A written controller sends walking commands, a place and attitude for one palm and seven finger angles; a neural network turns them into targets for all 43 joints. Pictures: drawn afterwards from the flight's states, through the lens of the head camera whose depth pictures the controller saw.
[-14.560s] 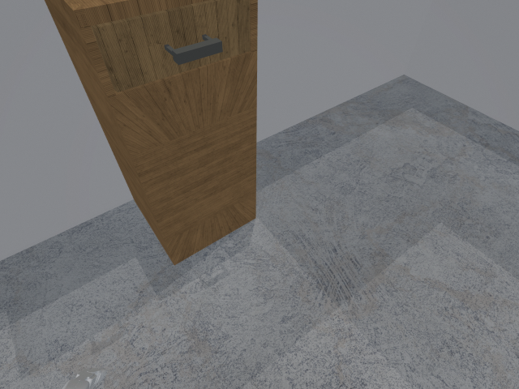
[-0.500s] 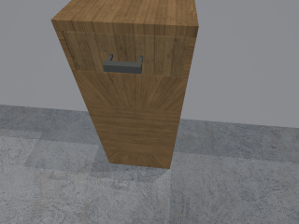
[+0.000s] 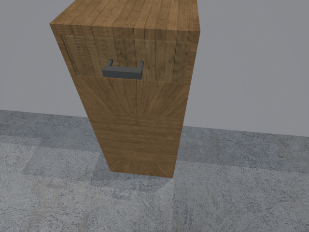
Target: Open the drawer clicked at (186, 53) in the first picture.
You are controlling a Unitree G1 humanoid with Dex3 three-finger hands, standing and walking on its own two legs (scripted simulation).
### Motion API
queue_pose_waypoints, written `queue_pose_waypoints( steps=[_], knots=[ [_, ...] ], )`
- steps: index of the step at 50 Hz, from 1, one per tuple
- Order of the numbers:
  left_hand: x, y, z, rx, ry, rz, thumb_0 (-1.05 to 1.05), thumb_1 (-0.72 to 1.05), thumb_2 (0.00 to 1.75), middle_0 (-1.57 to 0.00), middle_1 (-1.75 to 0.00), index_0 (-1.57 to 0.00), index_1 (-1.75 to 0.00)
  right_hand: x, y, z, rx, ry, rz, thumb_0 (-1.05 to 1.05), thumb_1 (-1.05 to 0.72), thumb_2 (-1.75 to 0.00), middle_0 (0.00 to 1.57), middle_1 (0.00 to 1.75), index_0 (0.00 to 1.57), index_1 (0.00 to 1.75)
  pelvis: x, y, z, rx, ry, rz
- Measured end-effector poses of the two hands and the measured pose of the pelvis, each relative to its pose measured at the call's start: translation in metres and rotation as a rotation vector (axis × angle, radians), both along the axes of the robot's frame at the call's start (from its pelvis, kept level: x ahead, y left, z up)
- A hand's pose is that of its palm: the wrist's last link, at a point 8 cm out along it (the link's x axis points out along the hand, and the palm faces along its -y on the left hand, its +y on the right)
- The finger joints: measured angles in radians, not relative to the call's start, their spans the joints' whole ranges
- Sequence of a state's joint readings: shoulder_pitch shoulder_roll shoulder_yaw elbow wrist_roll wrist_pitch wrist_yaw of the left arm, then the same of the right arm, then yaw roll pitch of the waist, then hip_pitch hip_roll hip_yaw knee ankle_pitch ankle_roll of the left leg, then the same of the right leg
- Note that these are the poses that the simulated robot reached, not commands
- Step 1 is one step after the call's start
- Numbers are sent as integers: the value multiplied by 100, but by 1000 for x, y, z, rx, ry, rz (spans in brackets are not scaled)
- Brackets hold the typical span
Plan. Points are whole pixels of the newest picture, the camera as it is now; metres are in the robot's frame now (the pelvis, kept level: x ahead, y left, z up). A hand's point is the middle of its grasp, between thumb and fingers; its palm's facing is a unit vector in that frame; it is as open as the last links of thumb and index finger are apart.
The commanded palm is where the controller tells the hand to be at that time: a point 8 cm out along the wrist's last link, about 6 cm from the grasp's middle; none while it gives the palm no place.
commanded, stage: look again from close up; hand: left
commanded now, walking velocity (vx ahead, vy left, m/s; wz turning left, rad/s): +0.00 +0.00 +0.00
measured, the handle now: (124, 67) +0.56 +0.13 +0.13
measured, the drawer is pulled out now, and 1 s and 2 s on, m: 0.00 0.00 0.00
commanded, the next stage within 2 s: raise the hand with hooked fingers in 0.08 s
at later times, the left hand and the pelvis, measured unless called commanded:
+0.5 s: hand (78, 211) +0.17 +0.20 -0.02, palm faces -0.03 -0.33 -0.94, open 8.0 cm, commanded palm +0.12 +0.23 +0.00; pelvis -0.03 +0.00 -0.02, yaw -3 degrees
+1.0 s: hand (60, 178) +0.22 +0.23 +0.06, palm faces +0.07 -0.11 -0.99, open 10.9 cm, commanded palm +0.18 +0.24 +0.12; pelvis -0.03 +0.01 -0.01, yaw -2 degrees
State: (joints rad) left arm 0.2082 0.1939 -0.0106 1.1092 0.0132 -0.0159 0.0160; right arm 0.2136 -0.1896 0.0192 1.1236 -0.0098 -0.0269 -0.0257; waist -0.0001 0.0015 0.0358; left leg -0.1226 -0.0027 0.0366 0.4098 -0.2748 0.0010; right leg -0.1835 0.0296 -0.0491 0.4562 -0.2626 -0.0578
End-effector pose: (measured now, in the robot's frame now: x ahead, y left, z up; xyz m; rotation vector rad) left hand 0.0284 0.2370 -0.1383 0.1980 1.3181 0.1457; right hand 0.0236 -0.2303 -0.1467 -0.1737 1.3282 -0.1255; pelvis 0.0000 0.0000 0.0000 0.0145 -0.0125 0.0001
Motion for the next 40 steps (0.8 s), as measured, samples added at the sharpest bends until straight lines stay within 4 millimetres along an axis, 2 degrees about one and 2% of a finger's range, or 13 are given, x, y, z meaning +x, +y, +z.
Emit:
queue_pose_waypoints(
  steps=[10, 11, 13, 17, 20, 23, 27, 30, 32, 35, 40],
  knots=[
    [1, -2, 1, 14, -8, 3, 0, 91, 90, -20, -30, -20, -30, -3, -14, 2, -16, 16, 0, 0, -91, -90, 20, 30, 20, 30, -1, -7, 0, -5, 4, 3],
    [9, -2, 7, 35, -41, -49, 1, 91, 90, -21, -30, -20, -30, 0, -15, 3, -21, -13, -3, 0, -91, -90, 20, 30, 20, 30, -3, -6, -1, -8, 5, -8],
    [43, 3, 40, 138, -264, -157, 1, 90, 90, -21, -30, -21, -31, 14, -18, 8, -44, -144, 20, 0, -91, -90, 20, 30, 20, 30, -5, -5, -2, -1, 6, -21],
    [111, 6, 125, 429, -659, -356, 2, 86, 88, -21, -33, -21, -33, 57, -18, 14, -38, -398, 24, 1, -91, -90, 20, 30, 20, 30, -13, 0, -6, 10, 38, -12],
    [140, 1, 169, 676, -835, -551, 1, 82, 87, -21, -36, -21, -36, 94, -17, 26, -12, -543, 31, 1, -91, -90, 20, 30, 20, 30, -21, 0, -12, 23, 78, -30],
    [139, -12, 181, 831, -888, -719, 1, 77, 84, -21, -39, -21, -39, 125, -14, 41, 16, -626, 70, 1, -91, -90, 20, 30, 20, 30, -27, -2, -17, 35, 109, -55],
    [104, -29, 162, 885, -840, -868, 0, 68, 81, -22, -44, -22, -45, 156, -10, 54, 22, -649, 175, 1, -91, -90, 20, 30, 20, 30, -35, -5, -24, 43, 132, -53],
    [77, -29, 147, 929, -781, -921, 0, 61, 78, -23, -49, -23, -49, 173, -5, 57, -4, -638, 253, 0, -91, -90, 20, 30, 20, 30, -40, -8, -29, 38, 136, -31],
    [68, -21, 146, 981, -768, -930, 0, 56, 76, -24, -52, -24, -52, 180, 2, 56, -16, -629, 289, 0, -91, -90, 20, 30, 20, 30, -42, -9, -32, 32, 132, -14],
    [75, -7, 161, 1086, -825, -921, 0, 48, 73, -26, -57, -26, -57, 186, 15, 51, -13, -628, 321, 1, -91, -90, 20, 30, 20, 30, -44, -10, -35, 19, 117, 10],
    [119, 4, 210, 1218, -975, -881, 0, 36, 68, -27, -64, -27, -64, 176, 39, 45, 51, -623, 295, 1, -91, -90, 20, 30, 20, 30, -44, -5, -34, 2, 78, 23]
  ],
)
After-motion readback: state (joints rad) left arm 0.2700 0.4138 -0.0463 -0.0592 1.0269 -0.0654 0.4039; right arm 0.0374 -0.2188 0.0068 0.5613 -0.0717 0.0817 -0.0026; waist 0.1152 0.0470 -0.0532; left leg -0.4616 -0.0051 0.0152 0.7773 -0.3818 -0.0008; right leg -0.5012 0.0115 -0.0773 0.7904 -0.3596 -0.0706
